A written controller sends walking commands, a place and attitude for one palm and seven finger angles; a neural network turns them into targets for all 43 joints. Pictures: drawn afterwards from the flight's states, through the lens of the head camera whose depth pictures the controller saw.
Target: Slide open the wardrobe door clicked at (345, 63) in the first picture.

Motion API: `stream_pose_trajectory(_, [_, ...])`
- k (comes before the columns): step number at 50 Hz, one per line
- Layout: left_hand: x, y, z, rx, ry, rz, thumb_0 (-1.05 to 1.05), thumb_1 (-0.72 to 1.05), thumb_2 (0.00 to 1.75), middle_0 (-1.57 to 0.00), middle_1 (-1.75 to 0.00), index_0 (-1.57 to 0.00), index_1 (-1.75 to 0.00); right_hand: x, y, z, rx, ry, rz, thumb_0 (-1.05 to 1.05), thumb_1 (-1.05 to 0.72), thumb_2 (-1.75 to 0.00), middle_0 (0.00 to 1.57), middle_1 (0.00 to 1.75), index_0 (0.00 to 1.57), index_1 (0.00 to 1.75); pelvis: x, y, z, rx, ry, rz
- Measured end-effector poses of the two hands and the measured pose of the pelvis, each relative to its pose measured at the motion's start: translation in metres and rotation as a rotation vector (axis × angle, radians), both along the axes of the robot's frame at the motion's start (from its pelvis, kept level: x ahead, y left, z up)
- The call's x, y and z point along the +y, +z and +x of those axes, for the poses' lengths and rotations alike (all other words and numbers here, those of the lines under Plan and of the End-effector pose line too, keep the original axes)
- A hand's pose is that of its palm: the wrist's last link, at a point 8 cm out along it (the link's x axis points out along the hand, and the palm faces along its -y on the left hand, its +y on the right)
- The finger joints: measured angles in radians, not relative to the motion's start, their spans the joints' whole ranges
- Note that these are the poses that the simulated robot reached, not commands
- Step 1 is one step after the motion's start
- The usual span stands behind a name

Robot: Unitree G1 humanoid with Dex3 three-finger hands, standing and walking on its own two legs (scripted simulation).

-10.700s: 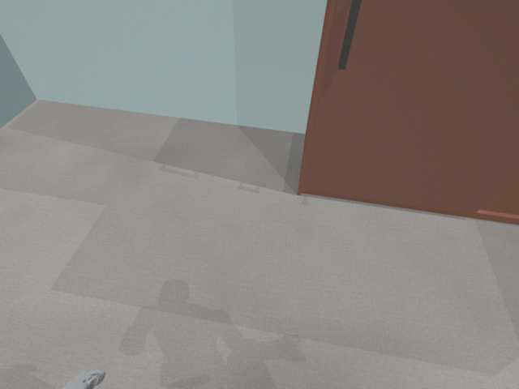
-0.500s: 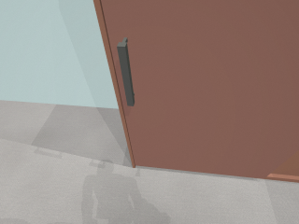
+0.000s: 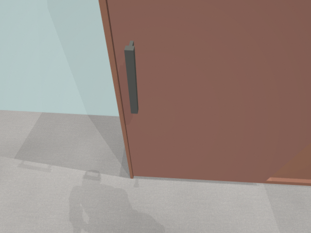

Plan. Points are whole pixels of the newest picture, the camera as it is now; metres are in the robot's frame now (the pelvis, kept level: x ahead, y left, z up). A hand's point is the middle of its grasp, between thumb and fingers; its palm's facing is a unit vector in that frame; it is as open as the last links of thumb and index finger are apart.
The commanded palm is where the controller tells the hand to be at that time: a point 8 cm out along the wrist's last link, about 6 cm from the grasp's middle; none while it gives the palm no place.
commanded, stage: come to a stop and stand still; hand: left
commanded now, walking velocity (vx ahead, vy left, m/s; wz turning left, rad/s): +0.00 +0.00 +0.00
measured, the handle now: (133, 80) +0.55 +0.11 +0.09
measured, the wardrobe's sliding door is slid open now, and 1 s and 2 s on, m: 0.00 0.00 0.00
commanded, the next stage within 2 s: look again from close up in 0.02 s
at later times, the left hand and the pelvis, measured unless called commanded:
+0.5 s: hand out of the picture +0.02 +0.15 -0.17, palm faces +0.01 -0.97 -0.25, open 7.4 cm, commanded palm none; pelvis +0.00 -0.03 -0.01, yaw +0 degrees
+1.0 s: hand out of the picture +0.00 +0.13 -0.18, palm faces +0.03 -0.98 -0.21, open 7.4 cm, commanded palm none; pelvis -0.01 -0.05 +0.00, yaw +1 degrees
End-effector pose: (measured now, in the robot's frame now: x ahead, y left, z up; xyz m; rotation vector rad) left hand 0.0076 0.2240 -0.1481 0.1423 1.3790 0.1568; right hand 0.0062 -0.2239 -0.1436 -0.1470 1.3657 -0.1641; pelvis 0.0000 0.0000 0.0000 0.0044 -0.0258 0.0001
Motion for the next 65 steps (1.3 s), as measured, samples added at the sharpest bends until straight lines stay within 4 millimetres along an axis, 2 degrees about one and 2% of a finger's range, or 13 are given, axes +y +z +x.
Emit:
stream_pose_trajectory(6, [0.002, 0.001, 0.009, -0.021, -0.037, 0.033, 0.00, 0.91, 0.90, -0.20, -0.30, -0.20, -0.30, 0.005, -0.008, -0.016, 0.022, -0.003, 0.034, 0.01, -0.92, -0.90, 0.20, 0.30, 0.20, 0.30, -0.002, -0.005, -0.001, 0.008, 0.001, -0.004])
stream_pose_trajectory(14, [0.003, 0.011, 0.010, -0.041, -0.034, 0.077, 0.00, 0.91, 0.90, -0.20, -0.30, -0.20, -0.30, 0.009, -0.024, -0.014, -0.008, 0.014, 0.090, 0.01, -0.92, -0.90, 0.20, 0.30, 0.20, 0.30, -0.008, -0.009, 0.001, -0.008, 0.003, 0.010])
stream_pose_trajectory(21, [-0.013, 0.014, 0.007, -0.045, -0.034, 0.077, 0.00, 0.91, 0.90, -0.20, -0.30, -0.20, -0.30, -0.008, -0.025, -0.012, -0.020, 0.014, 0.092, 0.01, -0.92, -0.90, 0.20, 0.30, 0.20, 0.30, -0.022, -0.008, -0.002, -0.011, -0.002, 0.020])
stream_pose_trajectory(32, [-0.039, 0.007, -0.008, -0.023, -0.016, 0.035, 0.01, 0.92, 0.90, -0.20, -0.30, -0.20, -0.30, -0.040, -0.016, -0.015, -0.002, 0.021, 0.041, 0.01, -0.92, -0.90, 0.20, 0.30, 0.19, 0.30, -0.042, -0.006, -0.007, -0.007, 0.002, 0.016])
stream_pose_trajectory(39, [-0.047, 0.004, -0.016, -0.012, -0.005, 0.016, 0.00, 0.91, 0.90, -0.20, -0.30, -0.20, -0.30, -0.050, -0.011, -0.018, 0.010, 0.024, 0.020, 0.00, -0.91, -0.90, 0.20, 0.30, 0.19, 0.30, -0.048, -0.005, -0.010, -0.009, 0.005, 0.010])
stream_pose_trajectory(58, [-0.040, 0.004, -0.019, -0.015, 0.005, 0.019, 0.00, 0.91, 0.90, -0.20, -0.30, -0.20, -0.30, -0.034, -0.010, -0.029, 0.036, 0.025, 0.046, 0.00, -0.91, -0.90, 0.20, 0.30, 0.20, 0.30, -0.045, -0.003, -0.015, -0.004, 0.009, 0.007])
stream_pose_trajectory(65, [-0.038, -0.002, -0.020, -0.003, 0.020, 0.006, 0.00, 0.91, 0.90, -0.20, -0.30, -0.20, -0.30, -0.029, -0.012, -0.032, 0.059, 0.022, 0.047, 0.00, -0.91, -0.90, 0.20, 0.30, 0.20, 0.30, -0.041, -0.007, -0.006, 0.000, 0.008, 0.007])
